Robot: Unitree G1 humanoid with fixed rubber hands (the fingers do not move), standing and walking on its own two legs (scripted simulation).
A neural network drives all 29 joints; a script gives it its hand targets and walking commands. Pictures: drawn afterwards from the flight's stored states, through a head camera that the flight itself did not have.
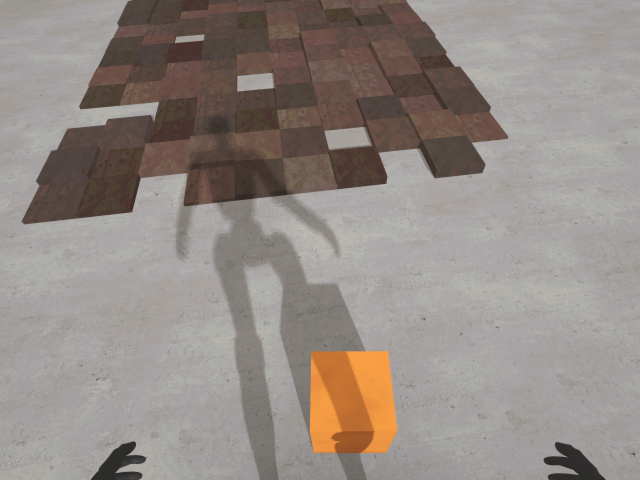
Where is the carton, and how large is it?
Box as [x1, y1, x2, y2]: [310, 351, 396, 452]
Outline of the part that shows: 311,352 310,434 313,451 385,452 396,432 387,351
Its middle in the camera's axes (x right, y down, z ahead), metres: +0.09 +0.47 +1.08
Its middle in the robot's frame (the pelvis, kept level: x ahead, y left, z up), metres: +0.39 -0.04 -0.66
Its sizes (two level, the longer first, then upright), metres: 0.210 0.200 0.250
